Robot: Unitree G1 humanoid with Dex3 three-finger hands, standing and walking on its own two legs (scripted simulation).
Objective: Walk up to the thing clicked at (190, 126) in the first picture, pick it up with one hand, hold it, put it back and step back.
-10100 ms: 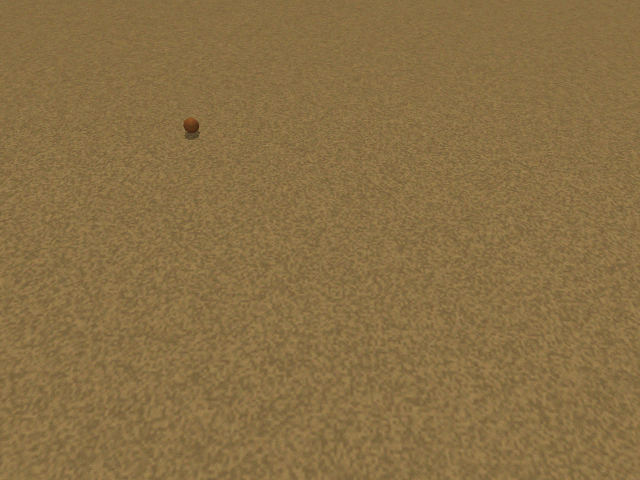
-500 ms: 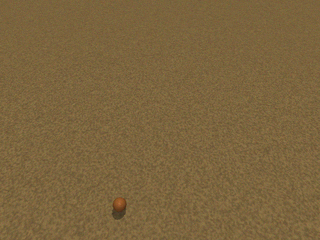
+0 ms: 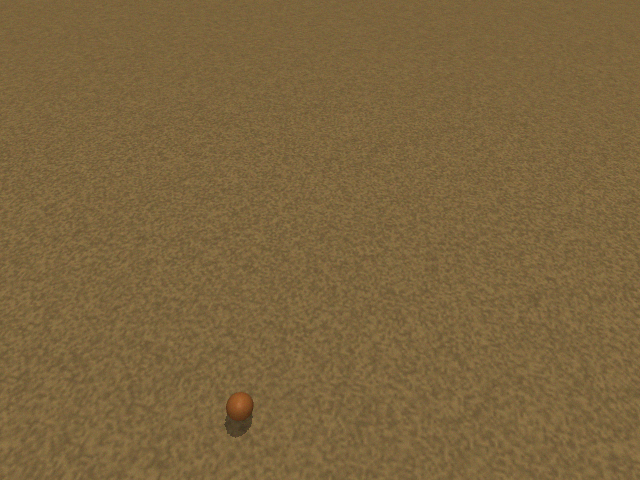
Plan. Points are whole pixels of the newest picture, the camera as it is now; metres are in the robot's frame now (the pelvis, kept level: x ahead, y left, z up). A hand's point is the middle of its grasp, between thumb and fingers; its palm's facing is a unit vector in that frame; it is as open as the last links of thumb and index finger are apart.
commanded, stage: rise first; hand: left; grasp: from above
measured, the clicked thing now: (239, 406) +0.47 +0.22 -0.74
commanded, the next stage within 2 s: none
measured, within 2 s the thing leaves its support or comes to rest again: neither
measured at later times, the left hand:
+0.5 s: hand out of the picture +0.13 +0.26 -0.19, palm faces -0.09 -0.92 -0.39, open 12.7 cm
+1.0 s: hand out of the picture +0.12 +0.28 -0.28, palm faces -0.28 -0.80 -0.53, open 14.1 cm
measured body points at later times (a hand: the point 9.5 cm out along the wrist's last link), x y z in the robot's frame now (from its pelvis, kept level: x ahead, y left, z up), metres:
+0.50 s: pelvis -0.01 +0.01 -0.04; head +0.06 +0.02 +0.40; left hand +0.14 +0.31 -0.17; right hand +0.11 -0.25 -0.15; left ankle -0.03 +0.13 -0.75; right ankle +0.00 -0.12 -0.75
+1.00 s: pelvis -0.03 +0.02 -0.13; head +0.09 +0.04 +0.31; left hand +0.14 +0.32 -0.24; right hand +0.17 -0.23 -0.21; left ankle -0.03 +0.13 -0.75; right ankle +0.00 -0.12 -0.75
